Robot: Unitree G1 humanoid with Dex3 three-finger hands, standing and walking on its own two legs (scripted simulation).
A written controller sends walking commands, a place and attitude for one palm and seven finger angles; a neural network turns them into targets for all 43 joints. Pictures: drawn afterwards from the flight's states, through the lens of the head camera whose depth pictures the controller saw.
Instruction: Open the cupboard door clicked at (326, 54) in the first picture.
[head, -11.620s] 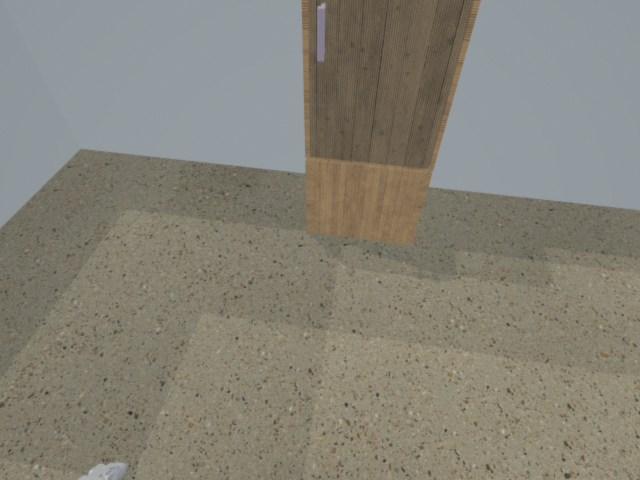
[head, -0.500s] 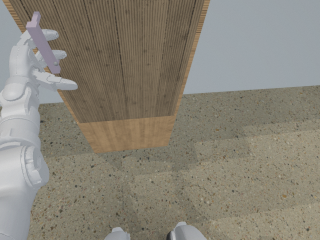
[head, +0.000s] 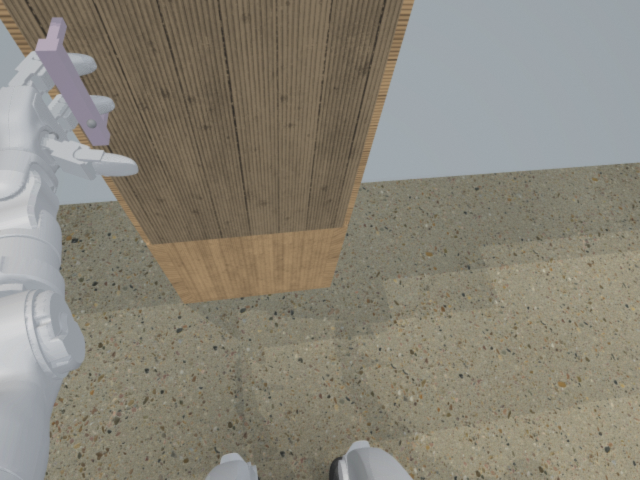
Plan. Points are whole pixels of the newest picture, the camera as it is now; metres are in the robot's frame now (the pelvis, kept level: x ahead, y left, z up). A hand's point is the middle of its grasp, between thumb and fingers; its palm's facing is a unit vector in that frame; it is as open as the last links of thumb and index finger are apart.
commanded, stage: close the thumb around the handle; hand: left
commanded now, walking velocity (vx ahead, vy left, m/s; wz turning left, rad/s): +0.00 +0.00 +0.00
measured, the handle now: (80, 86) +0.56 +0.23 +0.12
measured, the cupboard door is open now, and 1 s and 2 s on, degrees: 0 3 42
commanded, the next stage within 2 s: pull the door open along its arc in 0.62 s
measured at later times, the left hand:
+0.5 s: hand (90, 124) +0.51 +0.21 +0.12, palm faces +0.05 -1.00 +0.00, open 6.2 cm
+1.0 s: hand (99, 138) +0.49 +0.20 +0.12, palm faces +0.04 -1.00 +0.00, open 5.8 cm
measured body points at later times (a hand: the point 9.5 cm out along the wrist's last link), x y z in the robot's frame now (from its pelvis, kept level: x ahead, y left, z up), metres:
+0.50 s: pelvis +0.00 +0.00 +0.00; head +0.10 +0.02 +0.44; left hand +0.50 +0.27 +0.12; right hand +0.01 -0.26 -0.11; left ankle +0.00 +0.11 -0.70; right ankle +0.00 -0.13 -0.70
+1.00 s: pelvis +0.00 +0.00 +0.00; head +0.09 +0.01 +0.45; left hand +0.48 +0.26 +0.12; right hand +0.00 -0.27 -0.11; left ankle +0.00 +0.11 -0.70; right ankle +0.00 -0.13 -0.70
